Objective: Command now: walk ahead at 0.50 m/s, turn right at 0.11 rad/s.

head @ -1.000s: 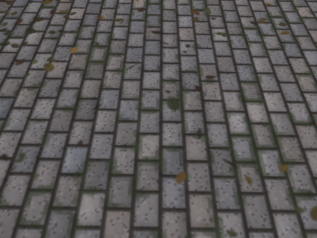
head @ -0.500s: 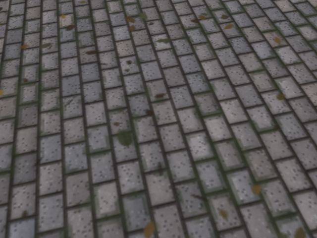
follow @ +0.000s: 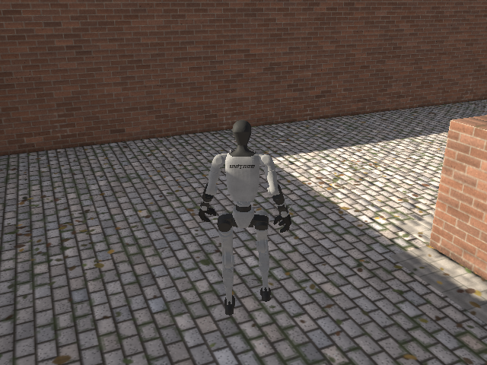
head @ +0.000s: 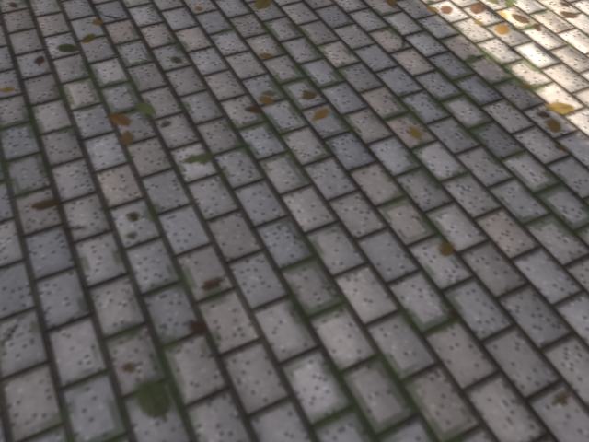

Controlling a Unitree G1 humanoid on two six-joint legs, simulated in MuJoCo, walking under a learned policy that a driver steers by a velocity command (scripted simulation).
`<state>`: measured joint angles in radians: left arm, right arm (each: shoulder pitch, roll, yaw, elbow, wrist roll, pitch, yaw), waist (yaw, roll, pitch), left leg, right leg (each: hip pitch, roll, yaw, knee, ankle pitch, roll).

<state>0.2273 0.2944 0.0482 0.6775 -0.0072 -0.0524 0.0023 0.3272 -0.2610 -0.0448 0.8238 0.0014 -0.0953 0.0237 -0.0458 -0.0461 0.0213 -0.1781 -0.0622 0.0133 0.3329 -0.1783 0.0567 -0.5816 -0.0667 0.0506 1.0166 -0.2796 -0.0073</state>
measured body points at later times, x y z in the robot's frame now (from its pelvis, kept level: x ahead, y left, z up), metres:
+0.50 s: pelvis +0.28 -0.06 +0.00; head +0.30 -0.07 +0.45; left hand +0.34 +0.22 -0.11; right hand +0.41 -0.34 -0.12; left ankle +0.29 +0.10 -0.66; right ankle +0.29 -0.15 -0.75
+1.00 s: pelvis +0.53 +0.05 -0.01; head +0.56 +0.07 +0.44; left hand +0.56 +0.35 -0.12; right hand +0.73 -0.17 -0.11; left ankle +0.53 +0.12 -0.75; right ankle +0.58 -0.11 -0.66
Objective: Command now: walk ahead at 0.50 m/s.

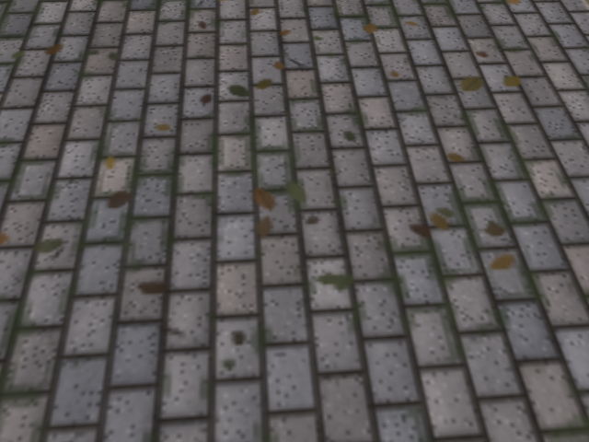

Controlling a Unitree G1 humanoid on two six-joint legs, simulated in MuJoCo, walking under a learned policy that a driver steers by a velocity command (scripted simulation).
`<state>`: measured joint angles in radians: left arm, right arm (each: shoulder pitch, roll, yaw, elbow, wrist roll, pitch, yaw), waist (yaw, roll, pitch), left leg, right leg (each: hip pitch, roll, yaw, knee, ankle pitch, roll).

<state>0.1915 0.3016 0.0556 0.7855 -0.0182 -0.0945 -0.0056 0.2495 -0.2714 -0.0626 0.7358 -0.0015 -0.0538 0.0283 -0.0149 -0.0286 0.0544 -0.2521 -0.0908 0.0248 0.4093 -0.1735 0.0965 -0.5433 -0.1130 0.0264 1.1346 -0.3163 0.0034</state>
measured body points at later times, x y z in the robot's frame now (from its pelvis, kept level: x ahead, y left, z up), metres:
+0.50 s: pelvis +0.28 -0.08 -0.01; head +0.33 -0.09 +0.44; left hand +0.49 +0.16 -0.11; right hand +0.34 -0.38 -0.12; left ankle +0.22 +0.08 -0.64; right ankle +0.33 -0.16 -0.74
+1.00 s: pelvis +0.43 -0.08 +0.00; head +0.47 -0.08 +0.45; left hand +0.71 +0.10 -0.11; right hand +0.42 -0.39 -0.09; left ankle +0.54 +0.00 -0.74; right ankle +0.33 -0.17 -0.66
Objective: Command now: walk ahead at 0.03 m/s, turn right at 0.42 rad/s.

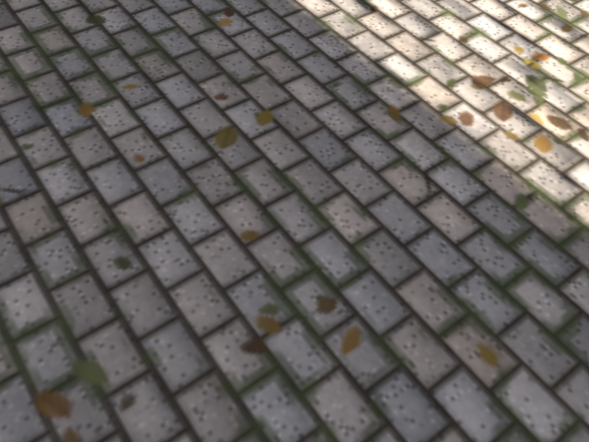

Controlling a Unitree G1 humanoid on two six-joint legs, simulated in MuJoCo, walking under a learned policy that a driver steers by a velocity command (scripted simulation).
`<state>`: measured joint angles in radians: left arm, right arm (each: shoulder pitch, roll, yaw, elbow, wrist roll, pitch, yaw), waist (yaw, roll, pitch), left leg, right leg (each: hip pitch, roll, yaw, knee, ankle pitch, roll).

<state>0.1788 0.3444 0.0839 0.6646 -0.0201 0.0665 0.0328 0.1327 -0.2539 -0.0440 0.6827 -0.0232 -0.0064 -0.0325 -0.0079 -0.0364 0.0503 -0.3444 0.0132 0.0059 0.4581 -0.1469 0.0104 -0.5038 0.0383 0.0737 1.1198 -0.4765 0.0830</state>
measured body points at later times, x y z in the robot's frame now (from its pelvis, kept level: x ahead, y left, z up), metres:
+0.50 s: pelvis +0.03 -0.03 +0.00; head +0.03 -0.03 +0.45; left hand +0.16 +0.22 -0.11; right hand +0.13 -0.32 -0.11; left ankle +0.01 +0.10 -0.72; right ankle +0.00 -0.14 -0.74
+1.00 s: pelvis +0.22 -0.08 -0.02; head +0.25 -0.08 +0.43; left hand +0.47 +0.14 -0.09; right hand +0.15 -0.35 -0.15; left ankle +0.02 +0.09 -0.73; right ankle +0.33 -0.19 -0.74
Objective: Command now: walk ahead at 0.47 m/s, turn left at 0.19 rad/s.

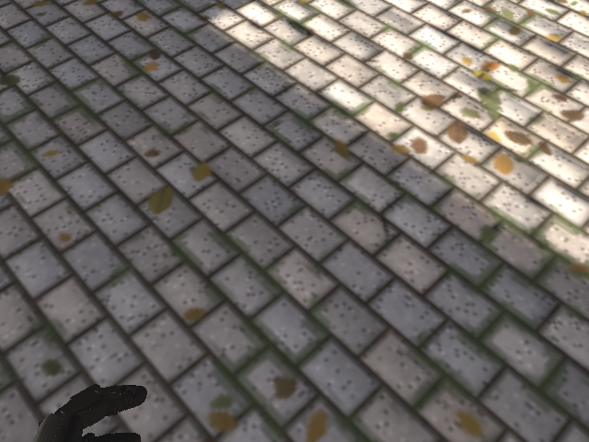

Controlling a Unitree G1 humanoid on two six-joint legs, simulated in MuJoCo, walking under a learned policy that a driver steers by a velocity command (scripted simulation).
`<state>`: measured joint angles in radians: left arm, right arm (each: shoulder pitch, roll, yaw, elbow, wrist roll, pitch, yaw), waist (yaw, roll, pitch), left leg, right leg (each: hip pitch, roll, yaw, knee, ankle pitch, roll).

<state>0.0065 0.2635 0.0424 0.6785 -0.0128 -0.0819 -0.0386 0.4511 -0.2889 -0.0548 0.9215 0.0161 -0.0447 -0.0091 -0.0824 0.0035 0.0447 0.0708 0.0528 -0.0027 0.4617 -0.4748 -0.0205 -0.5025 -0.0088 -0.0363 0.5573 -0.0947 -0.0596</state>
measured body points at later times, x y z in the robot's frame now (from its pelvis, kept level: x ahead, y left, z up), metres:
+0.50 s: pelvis +0.26 +0.01 +0.01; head +0.29 +0.04 +0.46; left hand +0.22 +0.30 -0.13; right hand +0.51 -0.17 -0.08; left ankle +0.39 +0.16 -0.70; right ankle +0.12 -0.11 -0.72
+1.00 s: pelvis +0.55 +0.10 +0.01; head +0.57 +0.13 +0.46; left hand +0.62 +0.43 -0.06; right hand +0.74 -0.13 -0.09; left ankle +0.39 +0.15 -0.72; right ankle +0.74 +0.06 -0.71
